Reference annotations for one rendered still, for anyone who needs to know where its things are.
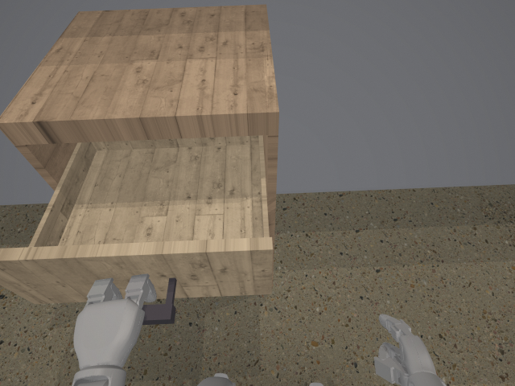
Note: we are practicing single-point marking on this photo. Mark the handle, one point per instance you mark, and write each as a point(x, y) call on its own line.
point(162, 313)

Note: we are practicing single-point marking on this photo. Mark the left robot forearm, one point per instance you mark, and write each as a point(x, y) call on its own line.
point(100, 375)

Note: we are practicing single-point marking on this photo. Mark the robot right hand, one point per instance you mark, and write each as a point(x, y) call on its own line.
point(397, 364)

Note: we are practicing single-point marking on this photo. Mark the cabinet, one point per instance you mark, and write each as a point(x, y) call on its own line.
point(149, 74)

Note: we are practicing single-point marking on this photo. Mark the robot left hand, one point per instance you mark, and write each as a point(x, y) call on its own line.
point(108, 327)

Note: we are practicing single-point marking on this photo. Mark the drawer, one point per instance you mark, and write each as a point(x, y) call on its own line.
point(194, 209)

